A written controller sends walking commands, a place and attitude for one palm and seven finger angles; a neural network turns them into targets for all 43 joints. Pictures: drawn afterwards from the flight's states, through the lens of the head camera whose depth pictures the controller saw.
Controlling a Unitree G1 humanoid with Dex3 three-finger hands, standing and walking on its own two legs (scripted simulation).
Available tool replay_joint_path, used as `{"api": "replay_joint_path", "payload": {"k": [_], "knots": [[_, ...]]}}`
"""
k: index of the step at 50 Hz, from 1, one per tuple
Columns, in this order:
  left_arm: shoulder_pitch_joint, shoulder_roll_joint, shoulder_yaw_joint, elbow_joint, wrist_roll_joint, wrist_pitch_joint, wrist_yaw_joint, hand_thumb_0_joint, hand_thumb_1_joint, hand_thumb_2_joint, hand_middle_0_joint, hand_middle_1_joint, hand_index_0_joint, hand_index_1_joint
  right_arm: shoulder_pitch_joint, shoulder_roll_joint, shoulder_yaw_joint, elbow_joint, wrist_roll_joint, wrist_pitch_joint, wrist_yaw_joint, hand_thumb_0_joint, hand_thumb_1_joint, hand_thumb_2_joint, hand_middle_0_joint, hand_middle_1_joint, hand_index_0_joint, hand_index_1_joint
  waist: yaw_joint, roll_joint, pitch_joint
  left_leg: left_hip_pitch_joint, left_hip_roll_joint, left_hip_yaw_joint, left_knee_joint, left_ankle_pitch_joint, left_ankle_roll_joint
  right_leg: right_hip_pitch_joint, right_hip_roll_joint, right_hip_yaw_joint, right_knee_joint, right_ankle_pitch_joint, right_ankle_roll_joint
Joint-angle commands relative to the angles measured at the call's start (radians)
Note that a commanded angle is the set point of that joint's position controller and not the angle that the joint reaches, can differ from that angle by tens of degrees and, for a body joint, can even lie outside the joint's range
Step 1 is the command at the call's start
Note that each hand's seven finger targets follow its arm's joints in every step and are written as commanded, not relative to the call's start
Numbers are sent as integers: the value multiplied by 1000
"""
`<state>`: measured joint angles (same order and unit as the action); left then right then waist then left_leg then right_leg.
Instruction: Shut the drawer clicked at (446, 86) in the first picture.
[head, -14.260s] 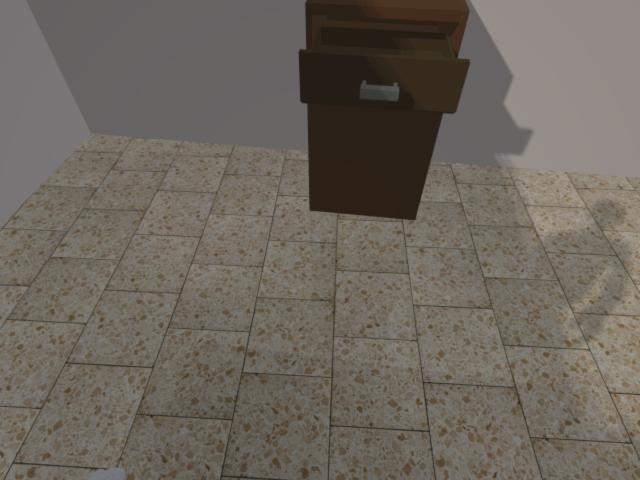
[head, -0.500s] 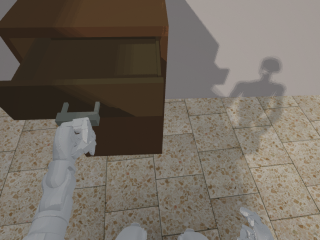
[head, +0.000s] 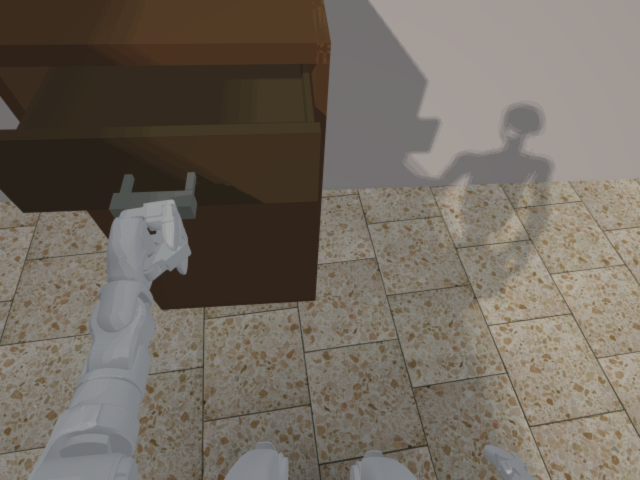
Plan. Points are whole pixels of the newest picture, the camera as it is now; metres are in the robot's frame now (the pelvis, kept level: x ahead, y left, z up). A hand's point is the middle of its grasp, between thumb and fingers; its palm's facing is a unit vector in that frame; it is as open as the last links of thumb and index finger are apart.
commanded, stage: push the drawer shut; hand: left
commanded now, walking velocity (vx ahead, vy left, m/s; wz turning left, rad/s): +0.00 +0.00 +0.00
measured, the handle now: (157, 193) +0.47 +0.23 +0.06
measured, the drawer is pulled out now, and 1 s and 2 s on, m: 0.15 0.02 0.00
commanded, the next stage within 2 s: pull the fist back off the drawer in 1.46 s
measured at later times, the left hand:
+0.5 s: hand (188, 207) +0.45 +0.18 +0.05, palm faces +0.10 -0.99 -0.03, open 3.3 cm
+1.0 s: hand (195, 169) +0.52 +0.18 +0.05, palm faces +0.10 -0.99 -0.03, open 3.4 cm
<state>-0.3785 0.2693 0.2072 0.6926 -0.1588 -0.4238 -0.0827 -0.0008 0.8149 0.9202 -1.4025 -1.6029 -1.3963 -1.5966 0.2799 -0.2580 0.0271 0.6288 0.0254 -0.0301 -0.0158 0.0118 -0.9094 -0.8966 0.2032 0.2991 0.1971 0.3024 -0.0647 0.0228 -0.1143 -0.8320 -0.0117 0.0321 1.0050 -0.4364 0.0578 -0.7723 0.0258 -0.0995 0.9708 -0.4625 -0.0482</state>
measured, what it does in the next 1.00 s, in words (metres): stands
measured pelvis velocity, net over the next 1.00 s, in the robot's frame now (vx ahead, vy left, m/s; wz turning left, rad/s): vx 0.00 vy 0.00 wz -0.03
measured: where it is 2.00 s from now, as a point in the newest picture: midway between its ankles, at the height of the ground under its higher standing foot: outside the picture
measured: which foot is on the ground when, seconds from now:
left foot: down 0.00-1.00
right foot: down 0.00-1.00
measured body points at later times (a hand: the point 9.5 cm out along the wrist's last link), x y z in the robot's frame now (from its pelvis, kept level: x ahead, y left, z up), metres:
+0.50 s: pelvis -0.01 +0.00 -0.01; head +0.09 +0.01 +0.43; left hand +0.44 +0.24 +0.06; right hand +0.04 -0.26 -0.12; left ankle +0.03 +0.08 -0.67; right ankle +0.01 -0.09 -0.67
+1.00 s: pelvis +0.00 +0.00 -0.01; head +0.13 +0.02 +0.42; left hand +0.50 +0.24 +0.06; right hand -0.01 -0.26 -0.12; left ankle +0.03 +0.08 -0.67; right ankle +0.01 -0.09 -0.67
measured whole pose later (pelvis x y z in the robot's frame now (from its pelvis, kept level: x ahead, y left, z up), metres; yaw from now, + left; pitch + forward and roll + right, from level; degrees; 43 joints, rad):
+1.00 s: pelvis +0.00 +0.00 -0.01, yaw -2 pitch +22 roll -3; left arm -0.89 0.49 0.40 1.20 -0.05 -0.45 -0.11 0.05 0.84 0.93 -1.40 -1.60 -1.40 -1.60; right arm 0.39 -0.27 0.04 0.65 -0.02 0.06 0.02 0.01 -0.91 -0.90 0.20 0.30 0.20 0.30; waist -0.18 0.03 -0.12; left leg -1.00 0.02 0.02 1.07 -0.45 0.06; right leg -0.93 0.05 -0.11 1.00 -0.46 -0.05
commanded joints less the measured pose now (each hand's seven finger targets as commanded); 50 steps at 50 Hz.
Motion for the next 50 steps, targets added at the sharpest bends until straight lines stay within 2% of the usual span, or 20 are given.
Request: {"api": "replay_joint_path", "payload": {"k": [1, 4, 8, 15, 17, 18, 21, 22, 23, 27, 29, 32, 34, 38, 39, 42, 44, 46, 49, 50], "knots": [[-514, 197, 61, -169, -20, -79, 18, 0, 900, 900, -1400, -1600, -1400, -1600, 47, -159, -58, -86, -4, -27, -11, 0, -900, -900, 200, 300, 200, 300, -43, 22, -336, 261, 22, -100, -134, 175, -31, 68, -2, 92, -137, 180, 25], [-553, 235, 87, -98, -15, -79, 10, 0, 900, 900, -1400, -1600, -1400, -1600, 59, -162, -55, -80, -5, -17, -13, 0, -900, -900, 200, 300, 200, 300, -49, 10, -338, 233, 21, -92, -126, 178, -27, 76, -2, 99, -137, 191, 27], [-599, 249, 102, -70, -9, -93, 3, 0, 900, 900, -1400, -1600, -1400, -1600, 78, -165, -57, -76, -9, -11, -8, 0, -900, -900, 200, 300, 200, 300, -42, 55, -398, 277, 22, -102, -122, 221, -32, 67, 1, 92, -120, 211, 21], [-684, 269, 115, 12, -3, -112, -6, 0, 900, 900, -1400, -1600, -1400, -1600, 105, -167, -59, -63, -14, 4, 1, 0, -900, -900, 200, 300, 200, 300, -58, 40, -377, 252, 24, -98, -113, 212, -28, 47, 6, 95, -122, 204, 24], [-703, 303, 140, 25, 0, -121, -8, 0, 900, 900, -1400, -1600, -1400, -1600, 117, -171, -60, -62, -17, 7, 1, 0, -900, -900, 200, 300, 200, 300, -55, 49, -388, 250, 24, -102, -110, 215, -27, 45, 9, 95, -115, 203, 21], [-723, 292, 125, 34, 7, -124, -10, 0, 900, 900, -1400, -1600, -1400, -1600, 117, -167, -57, -59, -17, 10, 3, 0, -900, -900, 200, 300, 200, 300, -61, 82, -385, 263, 26, -104, -113, 214, -31, 26, 9, 93, -112, 196, 20], [-759, 285, 120, 63, 11, -128, -8, 0, 900, 900, -1400, -1600, -1400, -1600, 130, -168, -59, -53, -19, 15, 7, 0, -900, -900, 200, 300, 200, 300, -69, 73, -387, 262, 27, -105, -106, 211, -29, 12, 10, 93, -115, 189, 22], [-798, 287, 117, 67, 14, -132, -5, 0, 900, 900, -1400, -1600, -1400, -1600, 139, -171, -60, -48, -22, 16, 7, 0, -900, -900, 200, 300, 200, 300, -86, 53, -392, 263, 28, -112, -103, 211, -25, 5, 12, 90, -112, 189, 23], [-791, 310, 135, 97, 24, -133, -3, 0, 900, 900, -1400, -1600, -1400, -1600, 145, -175, -62, -44, -21, 19, 7, 0, -900, -900, 200, 300, 200, 300, -77, 57, -392, 256, 29, -113, -104, 202, -28, -2, 12, 91, -110, 176, 22], [-887, 312, 118, 132, 36, -135, 4, 0, 900, 900, -1400, -1600, -1400, -1600, 160, -178, -56, -33, -27, 23, 7, 0, -900, -900, 200, 300, 200, 300, -109, 77, -375, 241, 29, -116, -96, 174, -22, -37, 13, 92, -114, 152, 23], [-900, 384, 170, 159, 45, -134, 9, 0, 900, 900, -1400, -1600, -1400, -1600, 172, -188, -58, -29, -29, 29, 5, 0, -900, -900, 200, 300, 200, 300, -109, 61, -400, 221, 29, -114, -85, 182, -19, -25, 11, 100, -111, 160, 27], [-935, 341, 134, 175, 53, -136, 3, 0, 900, 900, -1400, -1600, -1400, -1600, 186, -179, -56, -31, -34, 31, 11, 0, -900, -900, 200, 300, 200, 300, -115, 108, -420, 254, 29, -120, -83, 196, -21, -50, 16, 94, -106, 159, 22], [-952, 405, 176, 208, 58, -127, 4, 0, 900, 900, -1400, -1600, -1400, -1600, 198, -191, -54, -26, -36, 37, 11, 0, -900, -900, 200, 300, 200, 300, -123, 71, -416, 214, 33, -118, -75, 182, -18, -41, 18, 98, -106, 152, 26], [-980, 383, 153, 228, 70, -124, -3, 0, 900, 900, -1400, -1600, -1400, -1600, 220, -188, -54, -24, -40, 46, 18, 0, -900, -900, 200, 300, 200, 300, -129, 121, -448, 252, 34, -120, -64, 237, -21, -57, 22, 94, -100, 187, 23], [-982, 429, 190, 240, 69, -120, 1, 0, 900, 900, -1400, -1600, -1400, -1600, 226, -194, -53, -23, -42, 49, 17, 0, -900, -900, 200, 300, 200, 300, -126, 109, -436, 233, 35, -119, -62, 234, -20, -53, 22, 94, -100, 185, 23], [-985, 456, 207, 244, 74, -113, -4, 0, 900, 900, -1400, -1600, -1400, -1600, 244, -196, -52, -30, -46, 59, 19, 0, -900, -900, 200, 300, 200, 300, -128, 100, -471, 217, 33, -112, -48, 274, -14, -13, 25, 102, -94, 235, 25], [-1017, 452, 194, 255, 78, -107, -11, 0, 900, 900, -1400, -1600, -1400, -1600, 248, -195, -50, -27, -45, 68, 21, 0, -900, -900, 200, 300, 200, 300, -140, 125, -445, 225, 37, -114, -49, 278, -18, -42, 27, 97, -97, 230, 26], [-1011, 482, 218, 261, 78, -102, -13, 0, 900, 900, -1400, -1600, -1400, -1600, 259, -198, -51, -29, -46, 73, 21, 0, -900, -900, 200, 300, 200, 300, -139, 107, -467, 204, 35, -106, -41, 278, -12, -9, 28, 107, -103, 242, 29], [-1033, 514, 233, 272, 85, -98, -21, 0, 900, 900, -1400, -1600, -1400, -1600, 271, -202, -50, -26, -48, 81, 20, 0, -900, -900, 200, 300, 200, 300, -138, 138, -468, 220, 38, -112, -40, 307, -17, -25, 29, 99, -95, 258, 26], [-1050, 489, 212, 258, 82, -98, -22, 0, 900, 900, -1400, -1600, -1400, -1600, 272, -199, -49, -25, -48, 83, 22, 0, -900, -900, 200, 300, 200, 300, -149, 156, -473, 247, 40, -114, -40, 320, -17, -44, 31, 97, -97, 261, 26]]}}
